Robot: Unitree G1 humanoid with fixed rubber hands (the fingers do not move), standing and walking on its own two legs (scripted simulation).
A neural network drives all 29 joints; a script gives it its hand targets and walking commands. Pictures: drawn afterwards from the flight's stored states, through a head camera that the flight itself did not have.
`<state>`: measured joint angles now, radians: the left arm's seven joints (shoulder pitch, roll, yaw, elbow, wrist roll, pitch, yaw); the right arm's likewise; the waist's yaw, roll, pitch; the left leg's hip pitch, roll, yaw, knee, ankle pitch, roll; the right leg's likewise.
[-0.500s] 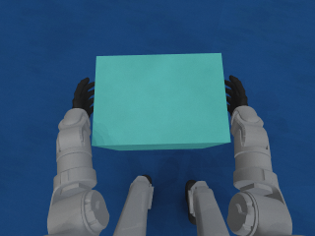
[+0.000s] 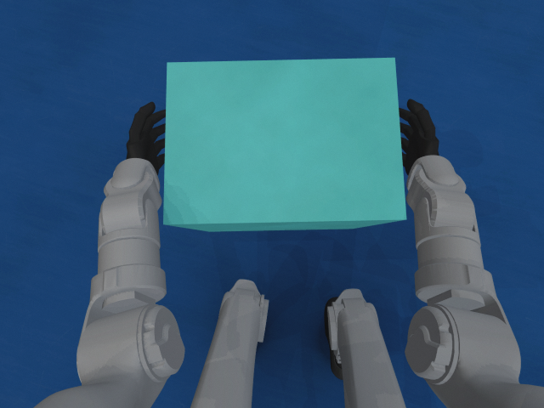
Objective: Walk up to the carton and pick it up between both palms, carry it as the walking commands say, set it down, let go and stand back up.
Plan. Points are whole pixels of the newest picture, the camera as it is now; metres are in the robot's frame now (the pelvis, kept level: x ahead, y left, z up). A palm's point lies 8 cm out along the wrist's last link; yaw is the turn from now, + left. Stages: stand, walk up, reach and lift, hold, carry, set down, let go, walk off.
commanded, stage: set down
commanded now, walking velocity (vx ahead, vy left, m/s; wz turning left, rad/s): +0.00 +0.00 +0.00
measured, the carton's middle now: (280, 164) +0.46 +0.05 -0.18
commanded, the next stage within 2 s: none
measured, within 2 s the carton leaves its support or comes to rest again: rests again in 1.92 s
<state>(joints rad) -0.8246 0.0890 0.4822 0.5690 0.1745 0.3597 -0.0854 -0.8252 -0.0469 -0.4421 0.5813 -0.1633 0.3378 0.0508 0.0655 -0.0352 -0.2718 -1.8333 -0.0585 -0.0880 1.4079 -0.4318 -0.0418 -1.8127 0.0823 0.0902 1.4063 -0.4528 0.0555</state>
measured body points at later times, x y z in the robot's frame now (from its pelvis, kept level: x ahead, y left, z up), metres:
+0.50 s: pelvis -0.03 +0.00 -0.08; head +0.27 +0.02 +0.25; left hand +0.46 +0.25 -0.18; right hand +0.50 -0.14 -0.19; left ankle +0.07 +0.13 -0.55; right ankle +0.07 -0.13 -0.55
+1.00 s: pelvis -0.04 +0.00 -0.14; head +0.30 +0.03 +0.14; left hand +0.48 +0.26 -0.27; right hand +0.52 -0.13 -0.28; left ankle +0.07 +0.13 -0.55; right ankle +0.07 -0.13 -0.55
